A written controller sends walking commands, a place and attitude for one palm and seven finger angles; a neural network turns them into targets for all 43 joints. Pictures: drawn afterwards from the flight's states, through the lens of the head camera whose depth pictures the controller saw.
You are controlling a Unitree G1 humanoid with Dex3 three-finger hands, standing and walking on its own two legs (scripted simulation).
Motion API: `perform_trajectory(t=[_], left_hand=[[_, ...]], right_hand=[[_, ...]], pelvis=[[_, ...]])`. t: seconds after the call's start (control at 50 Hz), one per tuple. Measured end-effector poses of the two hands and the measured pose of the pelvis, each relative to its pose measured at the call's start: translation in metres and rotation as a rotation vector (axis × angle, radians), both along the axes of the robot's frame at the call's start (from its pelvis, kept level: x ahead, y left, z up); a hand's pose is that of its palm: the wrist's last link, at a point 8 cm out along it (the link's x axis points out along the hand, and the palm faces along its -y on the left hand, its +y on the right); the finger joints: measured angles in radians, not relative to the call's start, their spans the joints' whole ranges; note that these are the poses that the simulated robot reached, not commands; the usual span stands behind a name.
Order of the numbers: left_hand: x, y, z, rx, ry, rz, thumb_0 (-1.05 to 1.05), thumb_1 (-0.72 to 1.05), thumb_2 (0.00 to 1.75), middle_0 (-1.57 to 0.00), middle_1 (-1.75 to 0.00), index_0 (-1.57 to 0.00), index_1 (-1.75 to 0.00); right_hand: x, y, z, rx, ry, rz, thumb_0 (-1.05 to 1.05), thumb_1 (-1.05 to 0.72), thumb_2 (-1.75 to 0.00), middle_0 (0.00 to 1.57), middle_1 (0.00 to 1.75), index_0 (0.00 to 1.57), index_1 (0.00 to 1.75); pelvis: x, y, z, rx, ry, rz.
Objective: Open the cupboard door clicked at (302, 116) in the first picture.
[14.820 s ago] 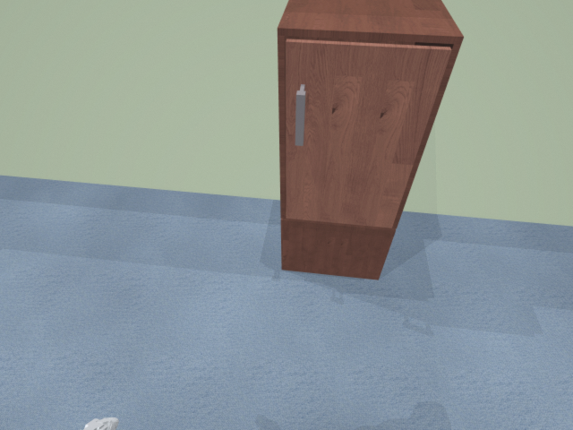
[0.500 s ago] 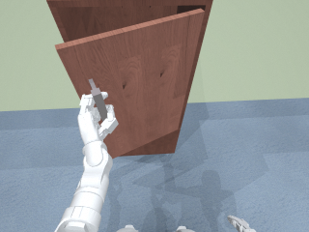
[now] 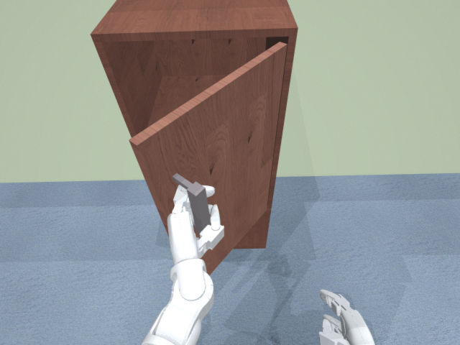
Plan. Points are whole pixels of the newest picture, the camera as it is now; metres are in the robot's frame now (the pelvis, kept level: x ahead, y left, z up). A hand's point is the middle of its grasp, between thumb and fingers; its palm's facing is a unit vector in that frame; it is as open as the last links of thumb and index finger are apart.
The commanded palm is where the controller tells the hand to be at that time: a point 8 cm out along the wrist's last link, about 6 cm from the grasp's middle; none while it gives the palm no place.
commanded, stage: open thumb and fingers to let go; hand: left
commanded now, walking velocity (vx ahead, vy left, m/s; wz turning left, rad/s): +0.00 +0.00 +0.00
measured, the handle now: (192, 207) +0.35 +0.08 +0.06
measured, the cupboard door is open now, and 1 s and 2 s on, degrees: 50 46 52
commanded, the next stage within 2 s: slide the hand sideways off the handle in 0.84 s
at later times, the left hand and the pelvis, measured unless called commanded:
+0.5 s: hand (210, 223) +0.32 +0.04 +0.05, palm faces +0.39 -0.92 -0.04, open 11.9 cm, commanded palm +0.26 +0.08 +0.05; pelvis +0.00 -0.03 +0.00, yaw +1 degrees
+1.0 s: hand (207, 229) +0.31 +0.05 +0.05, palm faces +0.28 -0.96 -0.04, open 15.7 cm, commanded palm +0.26 +0.08 +0.05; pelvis +0.00 +0.00 -0.01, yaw +1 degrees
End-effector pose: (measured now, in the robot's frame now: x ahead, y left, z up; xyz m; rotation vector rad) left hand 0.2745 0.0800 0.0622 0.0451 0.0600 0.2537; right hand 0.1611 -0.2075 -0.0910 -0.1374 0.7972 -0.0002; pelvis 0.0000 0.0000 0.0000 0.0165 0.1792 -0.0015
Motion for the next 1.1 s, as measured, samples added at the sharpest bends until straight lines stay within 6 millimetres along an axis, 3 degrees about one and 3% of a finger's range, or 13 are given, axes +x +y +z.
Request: perform_trajectory(t=[0.24,0.52,0.62,0.9,0.98,1.1], left_hand=[[0.010,0.007,-0.001,-0.006,0.004,0.162,0.00,0.53,0.74,-0.36,-1.31,-0.39,-1.32],[0.002,0.006,-0.004,-0.008,-0.006,0.148,0.00,-0.22,0.42,-0.31,-1.21,-0.32,-1.22],[-0.002,0.010,-0.001,-0.003,-0.021,0.147,-0.01,-0.38,0.35,-0.29,-1.11,-0.29,-1.12],[-0.001,0.010,-0.008,-0.001,-0.016,0.092,-0.01,-0.49,0.30,-0.20,-0.54,-0.21,-0.56],[-0.001,0.013,-0.008,-0.003,-0.016,0.069,-0.01,-0.49,0.30,-0.25,-0.47,-0.22,-0.52],[-0.017,0.019,-0.009,0.017,-0.063,-0.288,-0.02,-0.49,0.30,-0.19,-0.37,-0.12,-0.41]], right_hand=[[0.005,-0.026,-0.006,-0.035,0.014,0.016,0.01,-0.91,-0.90,0.20,0.29,0.20,0.30],[-0.009,-0.037,-0.018,-0.027,0.069,-0.025,0.01,-0.91,-0.90,0.20,0.29,0.20,0.30],[-0.009,-0.037,-0.016,-0.032,0.054,-0.033,0.01,-0.91,-0.90,0.20,0.29,0.20,0.30],[0.000,-0.019,-0.011,-0.040,0.003,-0.021,0.01,-0.91,-0.90,0.20,0.29,0.20,0.30],[-0.002,-0.009,-0.011,-0.028,0.000,-0.014,0.01,-0.91,-0.90,0.20,0.29,0.20,0.30],[-0.012,-0.002,-0.011,-0.019,-0.008,-0.011,0.01,-0.91,-0.90,0.20,0.30,0.20,0.30]], pelvis=[[-0.005,-0.022,0.000,0.020,0.018,0.024],[0.002,-0.028,-0.001,0.031,0.033,0.018],[0.003,-0.025,-0.001,0.028,0.029,0.014],[-0.003,-0.009,-0.005,0.011,0.034,0.013],[-0.004,-0.003,-0.006,0.008,0.030,0.011],[-0.010,0.007,-0.009,0.004,0.014,0.013]])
